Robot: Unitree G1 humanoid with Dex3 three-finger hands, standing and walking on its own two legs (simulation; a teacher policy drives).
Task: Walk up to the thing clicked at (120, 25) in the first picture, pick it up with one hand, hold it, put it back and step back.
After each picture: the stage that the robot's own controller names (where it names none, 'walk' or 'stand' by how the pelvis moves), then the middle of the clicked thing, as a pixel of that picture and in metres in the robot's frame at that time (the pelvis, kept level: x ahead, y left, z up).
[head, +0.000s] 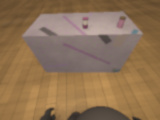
stand; (121, 22) +1.02 -0.30 +0.07
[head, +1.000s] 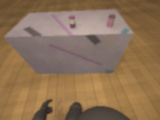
walk; (110, 21) +0.95 -0.15 +0.10
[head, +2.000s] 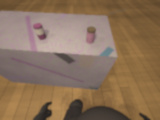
walk; (90, 35) +0.61 +0.08 +0.11
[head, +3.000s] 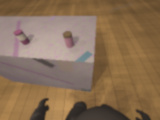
stand; (68, 39) +0.55 +0.22 +0.10
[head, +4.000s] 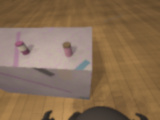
walk; (67, 49) +0.52 +0.24 +0.07
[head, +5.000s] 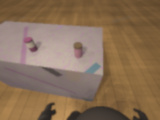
stand; (78, 50) +0.50 +0.14 +0.07
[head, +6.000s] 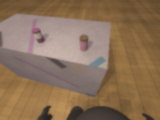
stand; (83, 43) +0.55 +0.08 +0.09
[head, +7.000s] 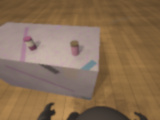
stand; (74, 48) +0.54 +0.16 +0.07
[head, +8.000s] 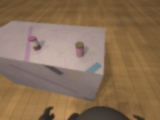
stand; (79, 50) +0.52 +0.12 +0.07
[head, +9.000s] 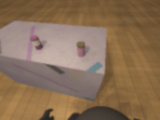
stand; (81, 49) +0.53 +0.11 +0.07
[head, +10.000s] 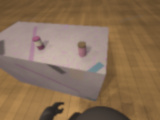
stand; (82, 49) +0.52 +0.11 +0.06
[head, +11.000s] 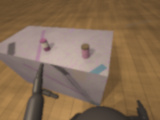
rise first; (85, 51) +0.52 +0.11 +0.07
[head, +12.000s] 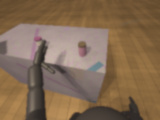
go down; (82, 49) +0.54 +0.10 +0.08
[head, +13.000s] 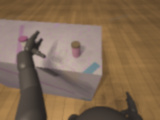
go down; (76, 49) +0.51 +0.11 +0.08
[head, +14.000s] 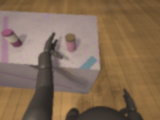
close in; (70, 43) +0.52 +0.12 +0.10
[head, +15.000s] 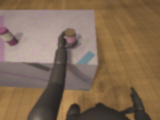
close; (71, 39) +0.53 +0.10 +0.12
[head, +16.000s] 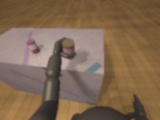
lift; (69, 49) +0.39 +0.14 +0.22
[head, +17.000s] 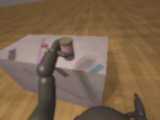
lift; (67, 49) +0.32 +0.15 +0.28
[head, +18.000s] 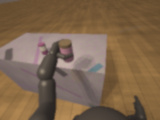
hold; (67, 51) +0.33 +0.16 +0.26
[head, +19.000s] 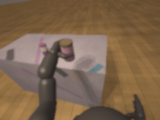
hold; (67, 50) +0.33 +0.15 +0.27
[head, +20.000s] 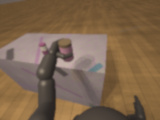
crouch; (66, 50) +0.33 +0.16 +0.27
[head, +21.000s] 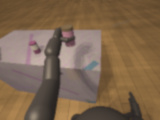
crouch; (68, 36) +0.45 +0.14 +0.28
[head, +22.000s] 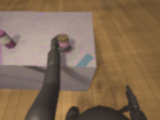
lower; (64, 44) +0.50 +0.14 +0.11
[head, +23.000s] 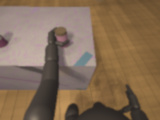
lower; (62, 38) +0.52 +0.13 +0.13
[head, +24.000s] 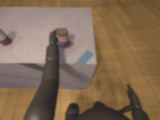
lower; (63, 39) +0.52 +0.13 +0.13
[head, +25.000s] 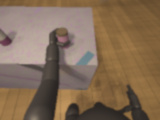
lower; (63, 38) +0.52 +0.14 +0.13
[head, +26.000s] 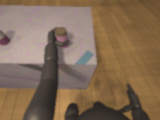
loosen; (62, 38) +0.52 +0.14 +0.13
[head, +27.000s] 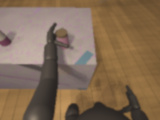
withdraw; (63, 39) +0.52 +0.13 +0.12
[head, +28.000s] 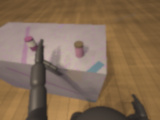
sink last; (79, 49) +0.49 +0.11 +0.10
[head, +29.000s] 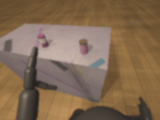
stand; (83, 47) +0.54 +0.12 +0.11
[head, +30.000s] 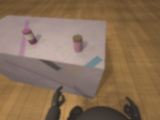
stand; (77, 44) +0.52 +0.12 +0.12
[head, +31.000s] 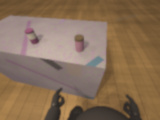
stand; (79, 43) +0.52 +0.11 +0.13
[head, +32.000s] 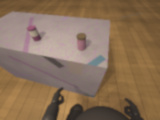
stand; (81, 42) +0.53 +0.12 +0.12
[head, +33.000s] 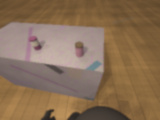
stand; (79, 49) +0.52 +0.12 +0.07
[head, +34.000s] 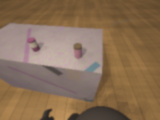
stand; (78, 51) +0.51 +0.14 +0.07
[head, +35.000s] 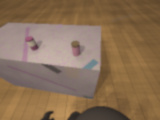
stand; (75, 48) +0.53 +0.15 +0.07
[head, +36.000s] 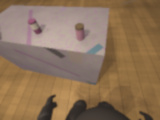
walk; (80, 32) +0.61 +0.14 +0.09
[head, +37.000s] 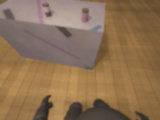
walk; (85, 15) +0.91 +0.11 +0.08
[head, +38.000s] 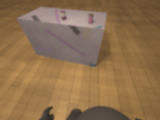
stand; (90, 18) +1.19 +0.07 +0.08
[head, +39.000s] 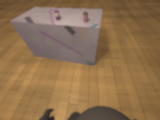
stand; (85, 17) +1.16 +0.11 +0.07
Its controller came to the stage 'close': yes
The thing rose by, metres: 0.20
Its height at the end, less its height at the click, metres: +0.00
